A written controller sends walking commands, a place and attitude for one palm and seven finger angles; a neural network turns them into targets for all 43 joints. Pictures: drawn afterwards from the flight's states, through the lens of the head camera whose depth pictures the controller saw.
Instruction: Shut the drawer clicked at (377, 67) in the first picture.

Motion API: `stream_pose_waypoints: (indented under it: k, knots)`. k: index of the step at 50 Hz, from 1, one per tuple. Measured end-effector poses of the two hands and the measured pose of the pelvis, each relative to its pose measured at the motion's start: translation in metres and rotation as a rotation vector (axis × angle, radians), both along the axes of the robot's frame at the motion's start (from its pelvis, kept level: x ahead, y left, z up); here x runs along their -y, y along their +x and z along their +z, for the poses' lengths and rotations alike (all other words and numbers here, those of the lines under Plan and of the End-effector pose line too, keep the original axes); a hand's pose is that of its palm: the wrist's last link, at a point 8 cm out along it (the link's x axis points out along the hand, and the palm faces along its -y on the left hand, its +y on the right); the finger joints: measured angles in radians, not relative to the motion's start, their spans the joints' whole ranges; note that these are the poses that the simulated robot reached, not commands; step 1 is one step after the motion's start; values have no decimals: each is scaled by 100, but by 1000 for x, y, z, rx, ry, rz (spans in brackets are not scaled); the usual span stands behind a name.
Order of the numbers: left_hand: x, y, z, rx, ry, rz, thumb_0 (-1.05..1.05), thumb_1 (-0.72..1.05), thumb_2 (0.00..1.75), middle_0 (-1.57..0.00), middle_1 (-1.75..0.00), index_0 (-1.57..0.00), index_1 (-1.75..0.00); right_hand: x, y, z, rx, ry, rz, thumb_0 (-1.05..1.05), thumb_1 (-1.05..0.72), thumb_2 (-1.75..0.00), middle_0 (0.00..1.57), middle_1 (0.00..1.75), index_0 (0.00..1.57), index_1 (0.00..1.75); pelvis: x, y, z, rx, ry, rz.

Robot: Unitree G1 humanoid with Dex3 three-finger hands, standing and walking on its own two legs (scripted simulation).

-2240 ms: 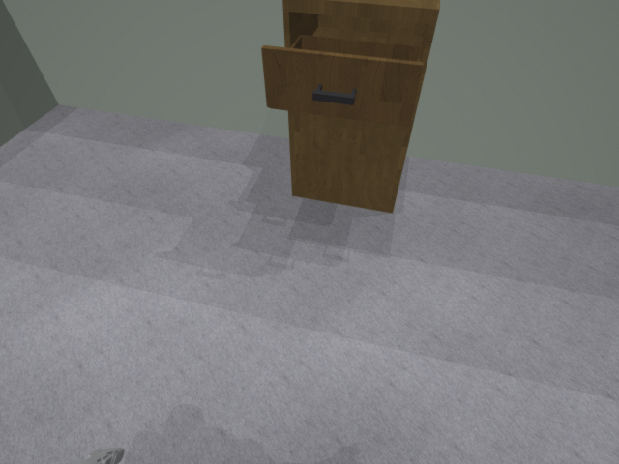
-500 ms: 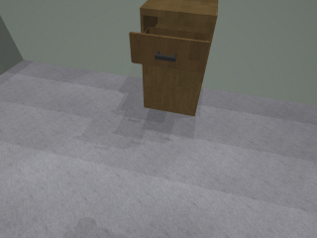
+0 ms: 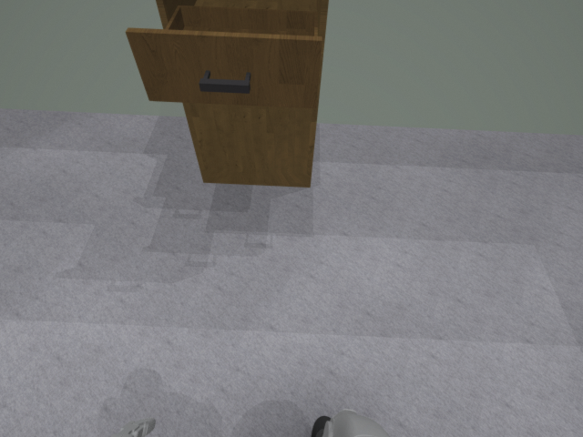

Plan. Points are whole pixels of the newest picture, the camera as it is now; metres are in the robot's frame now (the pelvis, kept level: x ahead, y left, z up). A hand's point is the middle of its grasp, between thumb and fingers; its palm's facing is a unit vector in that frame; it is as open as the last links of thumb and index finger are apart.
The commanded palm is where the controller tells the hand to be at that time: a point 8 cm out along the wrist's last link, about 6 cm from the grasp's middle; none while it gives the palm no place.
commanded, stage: walk to a spot facing it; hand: left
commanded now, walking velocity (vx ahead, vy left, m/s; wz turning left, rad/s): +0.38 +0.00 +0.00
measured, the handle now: (226, 80) +0.86 +0.19 -0.01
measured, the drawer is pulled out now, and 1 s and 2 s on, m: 0.29 0.29 0.29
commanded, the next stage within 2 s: take the last steps up to it in 0.34 s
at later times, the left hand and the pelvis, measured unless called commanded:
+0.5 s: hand (150, 423) +0.16 +0.23 -0.16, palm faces +0.08 -0.99 -0.12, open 7.4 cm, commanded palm none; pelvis +0.18 +0.05 +0.02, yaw +0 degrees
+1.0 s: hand (203, 270) +0.41 +0.19 -0.13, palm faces +0.06 -0.98 -0.20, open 7.2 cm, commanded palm none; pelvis +0.33 +0.01 +0.02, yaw +0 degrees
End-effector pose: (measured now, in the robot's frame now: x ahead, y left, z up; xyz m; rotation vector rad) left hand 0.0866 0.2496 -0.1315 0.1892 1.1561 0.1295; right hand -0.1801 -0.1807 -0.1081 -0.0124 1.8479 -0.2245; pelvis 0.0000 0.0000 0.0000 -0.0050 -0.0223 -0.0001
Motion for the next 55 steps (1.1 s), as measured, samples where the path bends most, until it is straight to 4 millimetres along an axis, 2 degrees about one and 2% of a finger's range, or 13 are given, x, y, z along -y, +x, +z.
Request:
stream_pose_waypoints:
  k: [3,6,10,12,16,20,24,31,39,44,46,48,55]
  knots:
    - [7,21,2,23,-2,15,1,92,90,-20,-30,-20,-30,19,56,-13,91,-24,15,1,-91,-90,20,30,20,30,5,19,2,11,-17,4]
    - [16,28,5,-12,-17,17,1,91,90,-20,-30,-20,-30,36,138,-17,272,-62,58,1,-91,-90,20,29,20,30,5,39,11,8,-26,7]
    - [19,30,9,-60,-36,39,1,93,90,-20,-30,-20,-30,45,248,-7,510,-94,108,1,-91,-90,19,29,19,30,0,67,21,-2,-33,11]
    - [16,31,10,-78,-53,55,1,94,90,-20,-30,-20,-30,47,293,1,591,-115,138,1,-93,-90,19,29,19,30,-5,82,24,-4,-37,14]
    - [7,33,4,-113,-88,104,1,93,90,-20,-30,-20,-30,40,368,17,693,-128,212,1,-94,-90,19,29,19,30,-19,114,26,-1,-46,24]
    - [-10,35,-11,-181,-115,150,1,91,90,-20,-30,-20,-30,20,423,18,750,-143,270,1,-93,-90,19,29,19,30,-40,150,17,4,-53,26]
    - [-25,54,-9,-256,-108,129,1,91,90,-20,-30,-20,-30,-2,435,16,732,-137,252,0,-92,-90,19,29,19,30,-52,176,19,3,-29,-1]
    - [-36,128,11,-219,-90,80,1,91,90,-20,-30,-20,-30,-8,405,18,550,-146,158,-1,-96,-90,20,29,20,30,-59,216,36,-12,-14,-28]
    - [-23,233,22,-125,-47,6,1,92,90,-20,-30,-20,-30,-17,361,6,317,-58,44,0,-93,-90,20,29,20,30,-42,261,35,-11,5,-25]
    - [1,299,21,-15,-17,-29,1,92,90,-20,-30,-20,-30,-10,357,-13,216,3,-6,1,-91,-90,20,29,20,30,-18,295,20,-6,21,-16]
    - [10,310,22,20,-20,-14,1,91,90,-20,-30,-20,-30,-2,371,-18,201,19,8,1,-91,-90,20,29,20,30,-12,305,17,5,3,-7]
    - [17,312,24,21,-29,9,1,91,90,-20,-30,-20,-30,8,397,-19,230,13,26,1,-91,-90,20,29,20,30,-9,316,20,8,-6,-2]
    - [10,297,26,-81,-18,81,-1,94,90,-20,-30,-20,-30,34,532,-5,488,-54,102,1,-91,-90,19,29,19,30,-9,357,32,-5,-19,11]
